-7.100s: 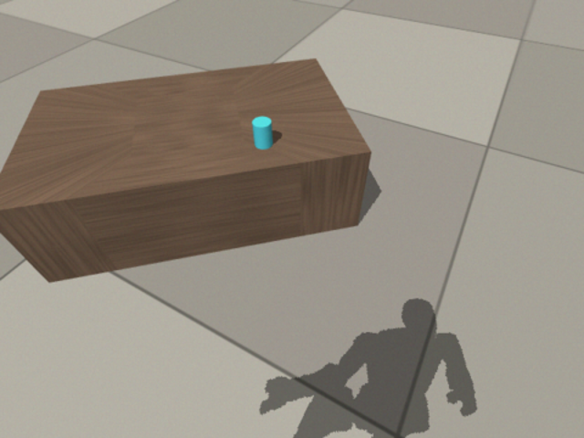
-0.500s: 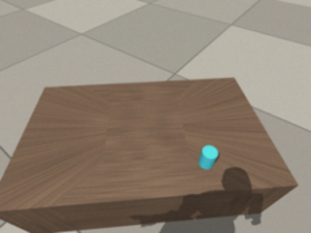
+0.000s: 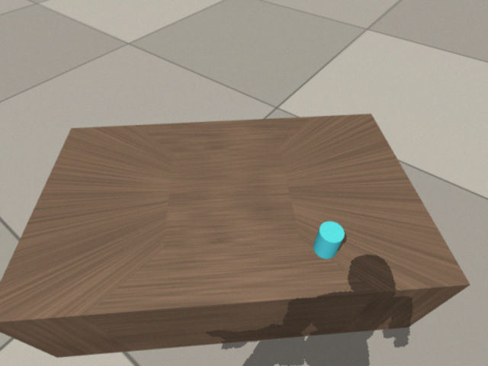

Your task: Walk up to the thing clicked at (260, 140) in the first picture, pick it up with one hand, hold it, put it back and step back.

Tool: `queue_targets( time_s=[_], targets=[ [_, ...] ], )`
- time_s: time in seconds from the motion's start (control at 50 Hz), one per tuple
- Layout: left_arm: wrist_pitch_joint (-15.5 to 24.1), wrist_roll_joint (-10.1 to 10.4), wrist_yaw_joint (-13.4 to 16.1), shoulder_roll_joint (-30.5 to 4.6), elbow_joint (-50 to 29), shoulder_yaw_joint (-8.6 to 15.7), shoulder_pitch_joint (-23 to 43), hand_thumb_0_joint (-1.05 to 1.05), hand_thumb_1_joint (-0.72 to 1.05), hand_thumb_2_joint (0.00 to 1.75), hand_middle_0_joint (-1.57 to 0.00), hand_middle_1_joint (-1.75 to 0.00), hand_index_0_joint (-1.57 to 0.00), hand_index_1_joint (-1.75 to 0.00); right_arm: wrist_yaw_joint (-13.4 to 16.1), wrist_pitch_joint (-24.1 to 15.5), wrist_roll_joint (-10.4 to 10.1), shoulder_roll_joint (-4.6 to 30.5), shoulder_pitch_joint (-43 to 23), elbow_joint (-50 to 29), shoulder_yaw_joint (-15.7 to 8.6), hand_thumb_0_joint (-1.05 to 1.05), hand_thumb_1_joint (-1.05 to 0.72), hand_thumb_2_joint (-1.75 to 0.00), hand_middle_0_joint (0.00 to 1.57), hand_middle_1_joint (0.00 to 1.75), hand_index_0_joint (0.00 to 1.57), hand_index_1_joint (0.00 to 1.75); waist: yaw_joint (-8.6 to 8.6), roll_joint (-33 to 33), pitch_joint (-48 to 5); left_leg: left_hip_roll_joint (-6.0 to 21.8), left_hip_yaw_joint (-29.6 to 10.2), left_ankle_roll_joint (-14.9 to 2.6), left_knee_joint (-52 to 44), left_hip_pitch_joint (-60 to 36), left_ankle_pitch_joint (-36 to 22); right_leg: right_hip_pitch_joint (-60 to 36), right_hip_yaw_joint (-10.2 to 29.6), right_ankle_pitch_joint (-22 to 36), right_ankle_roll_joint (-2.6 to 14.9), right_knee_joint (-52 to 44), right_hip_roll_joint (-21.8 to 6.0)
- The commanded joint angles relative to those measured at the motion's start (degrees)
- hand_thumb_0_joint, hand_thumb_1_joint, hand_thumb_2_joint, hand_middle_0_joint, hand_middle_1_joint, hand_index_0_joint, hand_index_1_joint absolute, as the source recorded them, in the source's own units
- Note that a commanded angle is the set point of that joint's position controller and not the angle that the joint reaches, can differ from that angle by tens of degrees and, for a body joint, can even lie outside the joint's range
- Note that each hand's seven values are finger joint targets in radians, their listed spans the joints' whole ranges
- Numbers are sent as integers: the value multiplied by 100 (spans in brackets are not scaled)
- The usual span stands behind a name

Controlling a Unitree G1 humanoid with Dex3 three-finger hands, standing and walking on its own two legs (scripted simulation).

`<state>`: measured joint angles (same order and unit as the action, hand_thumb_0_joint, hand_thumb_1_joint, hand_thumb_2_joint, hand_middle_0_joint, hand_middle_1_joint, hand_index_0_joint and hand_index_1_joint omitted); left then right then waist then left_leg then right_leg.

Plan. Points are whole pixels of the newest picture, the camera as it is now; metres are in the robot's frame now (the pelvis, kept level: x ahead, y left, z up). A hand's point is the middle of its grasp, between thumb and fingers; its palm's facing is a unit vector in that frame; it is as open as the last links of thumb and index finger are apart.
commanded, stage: go down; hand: right
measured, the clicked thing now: (328, 240) +0.51 -0.22 -0.31
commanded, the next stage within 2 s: none
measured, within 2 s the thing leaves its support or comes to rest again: neither
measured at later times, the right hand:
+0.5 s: hand out of the picture +0.14 -0.26 -0.15, palm faces +0.03 +0.94 -0.33, open 16.4 cm
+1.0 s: hand out of the picture +0.16 -0.27 -0.14, palm faces +0.08 +0.94 -0.33, open 17.6 cm
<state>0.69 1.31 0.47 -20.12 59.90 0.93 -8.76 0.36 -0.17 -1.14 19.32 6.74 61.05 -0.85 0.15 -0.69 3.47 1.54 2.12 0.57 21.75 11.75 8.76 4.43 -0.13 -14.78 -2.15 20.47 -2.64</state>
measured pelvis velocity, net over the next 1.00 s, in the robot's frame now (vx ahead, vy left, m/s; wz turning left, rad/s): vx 0.01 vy -0.02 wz -0.03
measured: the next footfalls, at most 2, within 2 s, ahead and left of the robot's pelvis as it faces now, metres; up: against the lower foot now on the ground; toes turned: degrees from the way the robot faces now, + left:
none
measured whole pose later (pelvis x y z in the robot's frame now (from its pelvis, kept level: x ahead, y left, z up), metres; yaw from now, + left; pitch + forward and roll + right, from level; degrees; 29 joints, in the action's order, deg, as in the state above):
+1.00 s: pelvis +0.01 -0.02 -0.05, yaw -1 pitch +11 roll +1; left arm 6.0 1.3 3.4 -15.5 24.8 6.5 -19.0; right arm -2.9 26.0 -0.4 19.2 17.4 14.0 -7.9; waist 0.4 -1.8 -5.9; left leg 3.2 2.9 2.1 48.6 37.0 22.3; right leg 31.9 2.0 -30.4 -1.0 51.4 -1.6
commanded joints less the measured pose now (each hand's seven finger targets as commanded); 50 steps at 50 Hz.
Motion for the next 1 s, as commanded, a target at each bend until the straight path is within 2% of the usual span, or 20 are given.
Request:
queue_targets(
  time_s=[0.0, 0.04, 0.06, 0.08, 0.1, 0.12, 0.16, 0.2, 0.22, 0.26, 0.32, 0.38, 0.46, 0.54, 0.66, 0.7, 0.78, 0.84, 0.94, 0.98],
  targets=[
    [721, 312, 195, -1086, -1293, 505, 1412, 0, 50, 50, -1, -4, -1, -4, 128, -224, -207, 1116, -816, -960, -426, 0, -50, -50, 2, 7, 3, 7, -147, 102, -303, -9, 83, 35, 98, 36, 304, 1215, -216, 224, 273, 227, 336],
    [697, 299, 325, -1353, -1869, 903, 1173, 0, 35, 34, -2, -4, -2, -4, 201, -14, -143, 1382, -1027, -1087, -710, 0, -34, -34, 3, 6, 3, 6, 82, 358, -1464, 43, 77, 72, 305, -298, -378, 1044, -168, 766, 284, 507, 322],
    [699, 287, 362, -1286, -1877, 843, 1082, 0, 30, 26, -2, -4, -2, -4, 212, 77, -115, 1415, -1261, -1245, -684, 0, -26, -26, 3, 6, 3, 6, 45, 332, -1784, 35, 77, 56, 436, -365, -672, 1074, -156, 1033, 256, 623, 307],
    [583, 224, 349, -894, -1232, 766, 289, 0, 27, 22, -2, -5, -3, -4, 166, 258, -52, 1281, -1147, -988, -645, 0, -19, -22, 4, 6, 4, 6, 13, 139, -1485, 23, 73, 22, 545, -148, -713, 1277, -158, 1061, 242, 709, 328],
    [518, 97, 306, -717, -790, 774, 189, 0, 23, 20, -2, -5, -3, -3, 88, 438, 76, 1196, -1241, -735, -675, 0, -16, -20, 4, 5, 4, 5, -17, 100, -1072, -4, 84, -29, 657, 255, -570, 1581, -141, 931, 251, 786, 332],
    [536, 8, 265, -658, -937, 884, 349, 0, 17, 17, -3, -5, -4, -3, 15, 578, 191, 1196, -994, -694, -836, 0, -10, -18, 4, 5, 4, 5, -28, 231, -1225, -29, 93, -25, 762, 272, -562, 1661, -145, 882, 272, 874, 331],
    [621, 15, 208, -1109, -2505, 1191, 203, 0, 5, 13, -3, -5, -5, -4, -109, 865, 181, 1152, -275, -1505, -960, 0, -4, -13, 6, 4, 5, 4, 116, 593, -2601, -40, 142, 5, 805, -489, -1045, 1221, -198, 1206, 265, 932, 352],
    [426, 66, 79, -534, -1544, 876, -780, 0, -3, 10, -4, -6, -6, -3, -284, 1258, 155, 1081, -22, -1856, -843, 0, 3, -11, 6, 4, 5, 4, 20, -137, -1481, -60, 174, -43, 688, 189, -861, 1481, -244, 1056, 239, 863, 401],
    [414, 115, 36, -499, -1643, 801, -558, 0, -10, 8, -4, -6, -6, -4, -322, 1414, 157, 1080, -297, -2064, -744, 0, 10, -10, 5, 5, 5, 5, 61, -206, -1230, -85, 183, -46, 696, 402, -708, 1585, -229, 958, 234, 888, 367],
    [510, 127, 24, -854, -2450, 1024, 247, 0, -22, 7, -6, -6, -6, -5, -301, 1611, 164, 1122, -700, -2701, -776, 0, 21, -10, 4, 5, 4, 5, 113, -82, -1521, -101, 212, -38, 827, 481, -373, 1727, -141, 689, 208, 994, 295],
    [530, 93, -15, -638, -2328, 925, 228, 0, -35, 5, -6, -6, -7, -5, -283, 1760, 226, 974, -540, -2914, -682, 0, 36, -8, 3, 6, 3, 6, 43, -84, -1001, -111, 223, -67, 951, 932, 244, 2219, -96, 105, 220, 1083, 285],
    [736, 24, 34, -834, -2884, 1089, 343, 0, -51, 3, -7, -6, -7, -6, -222, 1699, 212, 951, -579, -3443, -758, 0, 50, -7, 1, 7, 3, 7, 54, 40, -1384, -102, 217, -82, 1132, 949, 419, 2177, 7, -6, 223, 1229, 251],
    [905, -27, 147, -765, -3468, 995, 272, 0, -52, 4, -6, -6, -7, -6, -85, 1685, 194, 1003, -272, -4057, -862, 0, 57, -5, 1, 7, 2, 7, -48, 36, -2023, -65, 166, -67, 1431, 735, 10, 2067, 41, 559, 191, 1557, 251],
    [893, -77, 282, -739, -3405, 1006, -187, 0, -53, 4, -6, -6, -6, -6, 18, 1815, 177, 979, 150, -4225, -940, 0, 59, -4, 1, 6, 3, 6, -71, -88, -2064, -84, 200, -92, 1708, 874, -173, 2089, 111, 1104, 119, 1775, 207],
    [828, -45, 376, -710, -3575, 1064, -617, 0, -52, 3, -5, -5, -6, -5, -89, 2175, 135, 934, 654, -4420, -937, 0, 60, -3, 2, 6, 3, 6, 46, -54, -1658, -93, 248, -58, 1804, 1181, 35, 2480, 66, 742, 132, 1880, 239],
    [806, -19, 337, -491, -3548, 905, -758, 0, -51, 3, -6, -6, -6, -5, -161, 2277, 110, 986, 517, -4842, -948, 0, 61, -3, 1, 6, 3, 6, 5, -240, -1578, -91, 246, -62, 1857, 1324, 81, 2571, 56, 743, 113, 1937, 240],
    [831, -4, 298, -573, -3873, 987, -787, 0, -52, 3, -6, -5, -6, -5, -247, 2429, 127, 990, 649, -5036, -974, 0, 60, -4, 2, 6, 3, 6, 61, -122, -1632, -71, 264, -37, 2018, 1396, -153, 2602, 92, 1135, 94, 2155, 220],
    [847, -1, 332, -624, -4219, 1017, -764, 0, -53, 3, -6, -5, -6, -5, -287, 2429, 128, 1077, 622, -5304, -1081, 0, 59, -4, 2, 6, 3, 6, 88, 29, -1662, -43, 225, -17, 2047, 1429, -80, 2698, 70, 817, 134, 2238, 249],
    [845, 7, 375, -499, -4530, 970, -997, 0, -53, 4, -6, -6, -6, -5, -276, 2437, 123, 1136, 972, -5702, -1246, 0, 57, -4, 2, 6, 4, 6, -13, -201, -2016, -28, 198, -44, 2290, 1345, -378, 2608, 112, 1390, 72, 2445, 246],
    [835, 0, 390, -511, -4659, 1007, -1096, 0, -53, 4, -6, -5, -6, -5, -291, 2447, 118, 1102, 1041, -5757, -1268, 0, 57, -4, 3, 6, 4, 6, 52, -158, -2216, -15, 180, -52, 2364, 1284, -587, 2584, 112, 1535, 73, 2545, 255]
  ],
)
